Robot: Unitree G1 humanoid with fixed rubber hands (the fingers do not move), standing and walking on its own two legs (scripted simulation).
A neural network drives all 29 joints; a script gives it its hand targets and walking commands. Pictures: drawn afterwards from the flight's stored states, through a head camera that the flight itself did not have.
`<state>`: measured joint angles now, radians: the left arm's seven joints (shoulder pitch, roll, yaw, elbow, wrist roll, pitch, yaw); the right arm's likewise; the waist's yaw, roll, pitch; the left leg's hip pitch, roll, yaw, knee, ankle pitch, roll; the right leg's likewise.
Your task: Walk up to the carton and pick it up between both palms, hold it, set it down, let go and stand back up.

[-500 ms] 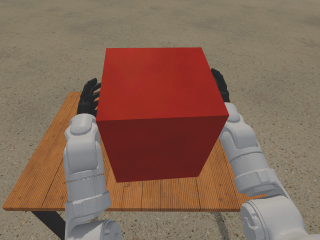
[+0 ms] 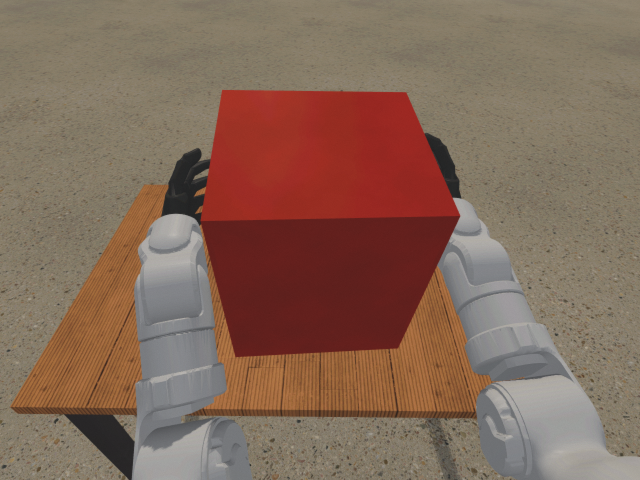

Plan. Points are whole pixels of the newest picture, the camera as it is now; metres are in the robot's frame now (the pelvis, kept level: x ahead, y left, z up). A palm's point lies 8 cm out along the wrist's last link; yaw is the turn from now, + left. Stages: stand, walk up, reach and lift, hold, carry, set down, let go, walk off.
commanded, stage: hold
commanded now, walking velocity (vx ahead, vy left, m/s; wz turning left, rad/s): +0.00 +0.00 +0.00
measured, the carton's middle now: (317, 230) +0.36 +0.00 +0.17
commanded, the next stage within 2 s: none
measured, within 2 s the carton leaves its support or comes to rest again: neither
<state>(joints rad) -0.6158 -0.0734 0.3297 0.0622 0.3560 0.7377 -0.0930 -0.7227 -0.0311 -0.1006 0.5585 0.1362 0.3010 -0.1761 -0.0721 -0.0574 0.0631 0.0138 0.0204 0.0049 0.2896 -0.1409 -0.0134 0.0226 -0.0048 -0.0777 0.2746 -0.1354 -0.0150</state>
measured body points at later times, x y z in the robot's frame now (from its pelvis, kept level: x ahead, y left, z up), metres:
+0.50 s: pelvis +0.01 +0.01 +0.00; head -0.02 +0.03 +0.45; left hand +0.37 +0.16 +0.19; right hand +0.39 -0.14 +0.19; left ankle +0.02 +0.13 -0.75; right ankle +0.02 -0.11 -0.75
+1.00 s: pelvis +0.01 +0.00 +0.00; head -0.03 +0.02 +0.45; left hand +0.38 +0.16 +0.19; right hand +0.39 -0.15 +0.20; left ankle +0.02 +0.13 -0.75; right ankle +0.02 -0.11 -0.75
